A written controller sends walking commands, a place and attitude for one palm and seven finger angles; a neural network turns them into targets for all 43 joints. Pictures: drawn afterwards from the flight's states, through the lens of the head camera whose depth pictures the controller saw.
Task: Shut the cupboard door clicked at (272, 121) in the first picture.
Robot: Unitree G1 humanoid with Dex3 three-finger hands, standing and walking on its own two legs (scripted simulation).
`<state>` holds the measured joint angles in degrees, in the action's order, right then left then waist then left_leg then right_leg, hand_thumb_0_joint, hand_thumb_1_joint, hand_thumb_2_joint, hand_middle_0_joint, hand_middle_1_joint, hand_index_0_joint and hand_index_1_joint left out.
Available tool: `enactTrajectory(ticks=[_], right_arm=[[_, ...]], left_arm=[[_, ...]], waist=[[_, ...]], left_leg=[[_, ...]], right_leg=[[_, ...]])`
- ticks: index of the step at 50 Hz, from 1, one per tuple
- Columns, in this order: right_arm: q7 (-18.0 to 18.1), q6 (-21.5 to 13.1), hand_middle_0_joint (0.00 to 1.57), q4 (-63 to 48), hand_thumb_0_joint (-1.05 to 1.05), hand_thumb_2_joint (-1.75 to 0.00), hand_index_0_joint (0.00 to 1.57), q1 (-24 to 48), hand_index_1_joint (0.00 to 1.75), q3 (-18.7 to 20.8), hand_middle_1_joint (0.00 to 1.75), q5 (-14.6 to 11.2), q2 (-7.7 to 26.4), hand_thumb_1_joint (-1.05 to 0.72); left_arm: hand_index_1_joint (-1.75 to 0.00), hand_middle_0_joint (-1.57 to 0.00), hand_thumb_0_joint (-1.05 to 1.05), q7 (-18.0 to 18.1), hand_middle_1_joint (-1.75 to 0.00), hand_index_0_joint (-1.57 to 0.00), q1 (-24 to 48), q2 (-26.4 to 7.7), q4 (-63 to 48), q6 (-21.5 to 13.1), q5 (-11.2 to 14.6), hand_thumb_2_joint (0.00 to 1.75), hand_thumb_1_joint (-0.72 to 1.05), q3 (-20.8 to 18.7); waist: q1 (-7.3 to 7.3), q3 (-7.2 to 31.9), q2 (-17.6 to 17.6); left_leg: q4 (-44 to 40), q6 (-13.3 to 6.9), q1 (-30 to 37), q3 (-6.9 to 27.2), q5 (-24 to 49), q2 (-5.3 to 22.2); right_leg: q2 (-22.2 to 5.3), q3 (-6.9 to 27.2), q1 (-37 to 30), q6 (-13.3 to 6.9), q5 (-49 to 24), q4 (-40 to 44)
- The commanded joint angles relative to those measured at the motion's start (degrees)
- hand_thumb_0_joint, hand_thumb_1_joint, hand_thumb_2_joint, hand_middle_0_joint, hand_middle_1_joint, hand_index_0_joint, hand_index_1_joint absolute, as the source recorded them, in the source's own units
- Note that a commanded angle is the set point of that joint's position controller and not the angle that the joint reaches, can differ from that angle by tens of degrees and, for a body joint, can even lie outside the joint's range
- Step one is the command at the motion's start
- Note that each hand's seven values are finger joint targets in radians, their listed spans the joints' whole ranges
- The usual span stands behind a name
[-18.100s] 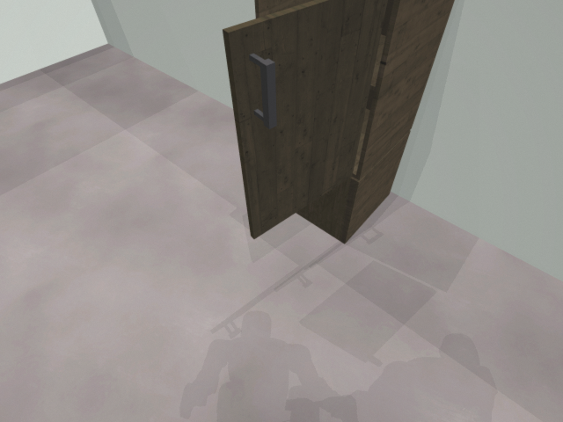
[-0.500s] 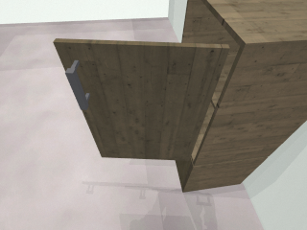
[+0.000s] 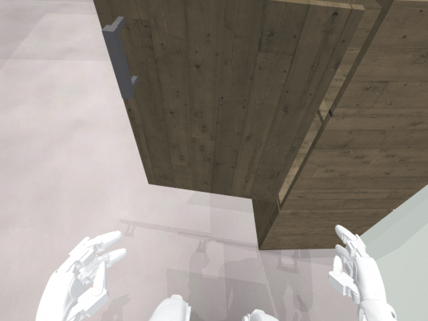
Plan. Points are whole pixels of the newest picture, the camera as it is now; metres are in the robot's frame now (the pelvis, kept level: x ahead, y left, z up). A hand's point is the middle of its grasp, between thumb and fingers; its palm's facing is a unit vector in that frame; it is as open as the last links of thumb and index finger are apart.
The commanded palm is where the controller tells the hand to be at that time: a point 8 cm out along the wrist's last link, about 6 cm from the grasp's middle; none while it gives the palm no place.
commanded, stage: raise the hand and make a fist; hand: left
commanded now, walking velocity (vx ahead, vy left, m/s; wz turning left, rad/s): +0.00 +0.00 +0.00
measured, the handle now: (124, 59) +0.50 +0.23 +0.20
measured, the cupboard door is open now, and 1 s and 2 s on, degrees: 80 80 80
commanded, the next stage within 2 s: bring the fist close to the handle in 1.46 s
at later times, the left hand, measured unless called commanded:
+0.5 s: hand (86, 222) +0.22 +0.21 +0.13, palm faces +0.06 -1.00 -0.08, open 3.7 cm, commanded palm +0.19 +0.25 +0.13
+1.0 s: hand (77, 188) +0.24 +0.21 +0.18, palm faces -0.03 -1.00 -0.07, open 3.1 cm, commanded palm +0.22 +0.27 +0.20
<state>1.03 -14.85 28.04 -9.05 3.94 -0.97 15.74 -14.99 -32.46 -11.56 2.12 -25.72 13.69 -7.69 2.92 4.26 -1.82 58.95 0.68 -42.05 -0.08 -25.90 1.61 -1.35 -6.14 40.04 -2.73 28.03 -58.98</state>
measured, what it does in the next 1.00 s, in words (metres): rises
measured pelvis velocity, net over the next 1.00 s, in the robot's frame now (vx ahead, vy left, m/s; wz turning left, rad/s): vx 0.02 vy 0.03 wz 0.00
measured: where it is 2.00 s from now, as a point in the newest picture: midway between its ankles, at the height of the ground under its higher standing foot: outside the picture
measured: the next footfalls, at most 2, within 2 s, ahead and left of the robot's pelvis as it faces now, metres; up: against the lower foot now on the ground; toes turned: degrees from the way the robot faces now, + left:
none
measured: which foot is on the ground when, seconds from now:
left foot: down 0.00-1.00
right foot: down 0.00-1.00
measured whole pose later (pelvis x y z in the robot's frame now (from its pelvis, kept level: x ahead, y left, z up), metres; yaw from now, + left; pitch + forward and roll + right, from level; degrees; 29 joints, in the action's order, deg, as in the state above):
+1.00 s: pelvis +0.02 +0.03 +0.05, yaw +0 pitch -1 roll -1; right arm 4.8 -14.1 31.9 -12.8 -4.9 -3.4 13.0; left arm -14.9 -15.9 -16.8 -15.3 3.6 17.4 -10.8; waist 3.6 1.6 3.1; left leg 37.6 -1.4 -18.4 -1.4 -18.7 0.3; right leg -1.4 -5.0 15.9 -0.1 19.1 -35.7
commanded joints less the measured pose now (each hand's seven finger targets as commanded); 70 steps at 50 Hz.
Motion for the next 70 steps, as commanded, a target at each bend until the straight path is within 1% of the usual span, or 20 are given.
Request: enactTrajectory(ticks=[1, 4, 6, 10, 12, 15, 17, 21, 25, 30, 36, 41, 45, 50, 53, 56, 59, 62, 65, 70], right_arm=[[1.68, -4.50, 0.20, -5.26, 0.00, -0.90, 0.20, -1.64, 0.30, -0.27, 0.30, 0.02, 4.48, -0.90], [3.00, -5.32, 0.20, -4.38, 0.00, -0.90, 0.20, -1.78, 0.30, -1.01, 0.30, -1.04, 5.75, -0.90], [3.72, -4.32, 0.20, -4.63, 0.00, -0.90, 0.20, -2.03, 0.30, -1.45, 0.30, -2.09, 5.96, -0.90], [4.41, -0.75, 0.20, -8.66, 0.00, -0.90, 0.20, 1.13, 0.30, -1.72, 0.30, -3.08, 4.88, -0.90], [4.30, 0.67, 0.20, -10.37, 0.00, -0.90, 0.20, 2.13, 0.30, -2.31, 0.30, -2.72, 2.85, -0.90], [4.00, 0.46, 0.20, -9.19, 0.00, -0.90, 0.20, 1.61, 0.30, -2.68, 0.30, -1.78, 1.44, -0.90], [3.21, -0.67, 0.20, -8.38, 0.00, -0.90, 0.20, -0.90, 0.30, -2.43, 0.30, -1.40, 1.61, -0.90], [2.13, -3.35, 0.20, -6.07, 0.00, -0.90, 0.20, -3.44, 0.30, -2.57, 0.30, -1.00, 3.95, -0.90], [3.20, -4.98, 0.20, -5.45, 0.00, -0.90, 0.20, -3.52, 0.30, -2.23, 0.30, -2.25, 5.74, -0.90], [4.18, -4.85, 0.20, -5.77, 0.00, -0.90, 0.20, -1.90, 0.30, -2.63, 0.30, -2.14, 4.91, -0.90], [3.05, -4.31, 0.20, -5.22, 0.00, -0.90, 0.20, -1.61, 0.30, -4.02, 0.30, -2.20, 4.17, -0.90], [3.43, -3.37, 0.20, -4.78, 0.00, -0.90, 0.20, -1.14, 0.30, -4.59, 0.30, -2.98, 5.08, -0.90], [4.27, -2.53, 0.20, -5.47, 0.00, -0.90, 0.20, 0.58, 0.30, -5.19, 0.30, -2.60, 5.01, -0.90], [4.14, -3.12, 0.20, -4.17, 0.00, -0.90, 0.20, 2.08, 0.30, -5.95, 0.30, -2.23, 3.83, -0.90], [3.93, -3.71, 0.20, -2.73, 0.00, -0.90, 0.20, 2.78, 0.30, -6.06, 0.30, -2.83, 3.82, -0.90], [3.85, -3.51, 0.20, -2.45, 0.00, -0.90, 0.20, 2.61, 0.30, -5.72, 0.30, -3.49, 4.40, -0.90], [4.07, -2.62, 0.20, -3.39, 0.00, -0.90, 0.20, 3.14, 0.30, -5.48, 0.30, -3.73, 4.86, -0.90], [4.15, -2.35, 0.20, -4.80, 0.00, -0.90, 0.20, 4.15, 0.30, -5.16, 0.30, -3.10, 4.61, -0.90], [3.95, -3.04, 0.20, -4.29, 0.00, -0.90, 0.20, 3.90, 0.30, -5.38, 0.30, -2.23, 4.14, -0.90], [3.50, -4.46, 0.20, -1.78, 0.00, -0.90, 0.20, 2.29, 0.30, -5.31, 0.30, -2.38, 4.15, -0.90]], left_arm=[[-0.76, -0.62, 0.00, 2.27, -0.76, -0.62, 21.15, -6.55, -33.43, -13.22, 2.50, 0.90, 0.90, 0.24], [-0.82, -0.68, 0.00, -1.89, -0.82, -0.68, 20.45, -5.34, -27.47, -10.62, 3.01, 0.90, 0.90, 4.69], [-0.86, -0.71, 0.00, -4.41, -0.86, -0.71, 16.37, -6.81, -18.16, -2.65, 2.72, 0.90, 0.90, 3.98], [-0.94, -0.79, 0.00, -4.20, -0.94, -0.79, 8.52, -13.44, -12.66, 15.35, 2.80, 0.90, 0.90, -6.09], [-0.98, -0.82, 0.00, -0.91, -0.98, -0.82, 6.63, -12.40, -20.15, 18.75, 5.37, 0.90, 0.90, -9.93], [-1.04, -0.88, 0.00, 6.25, -1.04, -0.88, 6.97, -12.34, -28.05, 15.12, 7.37, 0.90, 0.90, -15.12], [-1.08, -0.92, 0.00, 7.85, -1.08, -0.92, 6.28, -10.44, -30.20, 10.44, 5.98, 0.90, 0.90, -12.66], [-1.16, -0.99, 0.00, 4.25, -1.16, -0.99, 10.99, -7.05, -28.97, 4.82, 3.01, 0.90, 0.90, -2.46], [-1.24, -1.06, 0.00, -1.13, -1.24, -1.06, 10.68, -7.93, -24.29, 8.52, 3.65, 0.90, 0.90, -0.86], [-1.34, -1.15, 0.00, 1.59, -1.34, -1.15, 13.52, -14.57, -30.44, 12.11, 4.44, 0.90, 0.90, -10.61], [-1.46, -1.26, 0.00, 3.85, -1.46, -1.26, 16.81, -9.44, -31.71, 13.67, 5.17, 0.90, 0.90, -7.20], [-1.50, -1.30, 0.00, 0.00, -1.50, -1.30, 19.50, -8.60, -25.87, 22.18, 3.97, 0.90, 0.90, -3.15], [-1.50, -1.30, 0.00, 0.14, -1.50, -1.30, 25.57, -15.08, -30.22, 25.95, 4.14, 0.90, 0.90, -9.69], [-1.50, -1.30, 0.00, 2.14, -1.50, -1.30, 30.90, -16.40, -33.63, 23.45, 6.10, 0.90, 0.90, -14.04], [-1.50, -1.30, 0.00, 1.21, -1.50, -1.30, 32.39, -12.78, -30.37, 24.16, 6.22, 0.90, 0.90, -10.42], [-1.50, -1.30, 0.00, -1.04, -1.50, -1.30, 27.16, -9.18, -23.21, 28.59, 6.04, 0.90, 0.90, -6.70], [-1.50, -1.30, 0.00, -1.98, -1.50, -1.30, 25.48, -10.50, -22.94, 32.45, 5.47, 0.90, 0.90, -7.16], [-1.50, -1.30, 0.00, -0.20, -1.50, -1.30, 27.72, -14.75, -29.29, 31.54, 5.11, 0.90, 0.90, -11.95], [-1.50, -1.30, 0.00, 3.06, -1.50, -1.30, 31.64, -18.12, -35.74, 26.34, 5.02, 0.90, 0.90, -15.32], [-1.50, -1.30, 0.00, 3.72, -1.50, -1.30, 29.64, -12.99, -29.51, 22.08, 4.26, 0.90, 0.90, -10.73]], waist=[[-6.29, 13.59, 7.60], [-8.28, 8.38, 4.43], [-7.74, 3.23, 0.83], [-0.25, 7.00, -1.30], [1.67, 11.03, -1.39], [2.71, 12.34, -1.42], [1.83, 11.58, 0.72], [-3.12, 7.24, 4.85], [-3.74, 4.99, 1.49], [0.17, 9.98, 3.19], [-0.73, 6.21, 6.04], [-1.64, -0.13, 3.21], [-0.17, 3.49, 2.61], [0.59, 7.83, 4.94], [-0.11, 4.52, 7.50], [-0.20, -0.34, 3.51], [0.13, -2.07, 1.13], [1.03, 3.52, -0.32], [1.23, 6.58, 3.10], [-0.30, 1.85, 6.17]], left_leg=[[-2.92, -2.57, 7.71, 1.49, 4.72, -1.66], [-2.79, -2.84, 4.62, 2.15, 0.72, -1.12], [-4.71, -2.81, 1.68, 2.04, -1.89, -1.29], [-9.72, -2.64, 2.67, 0.90, 0.61, -2.40], [-11.38, -2.11, 5.77, 0.39, 5.52, -2.68], [-13.54, -1.43, 9.43, 1.44, 12.64, -1.87], [-15.11, -1.34, 11.66, 1.27, 16.58, -1.64], [-15.15, -1.85, 14.28, 1.24, 15.60, -1.53], [-16.66, -2.38, 14.52, 1.87, 9.74, -1.62], [-20.85, -2.15, 19.39, 2.37, 13.32, -1.61], [-23.49, -1.28, 23.47, 2.11, 19.49, -1.10], [-26.41, -2.02, 23.40, 2.07, 14.53, -0.96], [-28.22, -2.24, 26.51, 2.32, 16.36, -1.25], [-29.46, -1.68, 30.88, 1.95, 20.95, -1.46], [-30.72, -1.44, 31.68, 1.58, 19.71, -1.39], [-31.60, -1.77, 29.32, 1.24, 16.51, -1.40], [-32.38, -2.10, 28.25, 1.20, 13.91, -1.62], [-31.77, -2.47, 30.07, 0.54, 15.89, -1.93], [-31.50, -2.12, 31.98, 0.52, 18.24, -1.87], [-31.67, -1.83, 31.61, 0.31, 16.38, -1.73]], right_leg=[[1.47, 9.03, 1.66, 1.07, 0.00, 11.54], [1.64, 9.24, 2.17, 1.56, 4.35, 13.68], [1.09, 10.57, 0.61, 2.22, 8.97, 17.91], [-1.20, 12.59, -10.39, 2.89, 9.81, 21.54], [-1.51, 10.94, -15.95, 3.18, 2.58, 20.79], [-0.13, 7.05, -19.58, 2.89, -12.19, 17.78], [1.07, 4.50, -17.66, 2.46, -19.98, 15.46], [1.64, 3.64, -11.64, 2.34, -18.21, 15.84], [1.35, 4.95, -11.47, 2.48, -9.88, 20.51], [1.53, 2.92, -18.18, 1.87, -13.66, 20.44], [2.38, 0.92, -19.75, 1.63, -21.39, 21.35], [1.96, 1.71, -19.86, 2.05, -18.22, 26.31], [1.84, 1.99, -24.11, 1.87, -19.02, 28.00], [2.05, 1.62, -27.89, 1.69, -22.58, 29.09], [2.03, 1.44, -26.66, 1.69, -21.86, 30.42], [1.54, 2.01, -25.60, 1.99, -19.45, 32.42], [1.30, 2.46, -25.18, 2.34, -16.00, 33.81], [0.87, 3.50, -27.71, 2.60, -15.47, 33.96], [1.26, 3.45, -29.06, 2.32, -17.33, 33.01], [1.60, 3.07, -26.68, 2.09, -16.76, 33.68]])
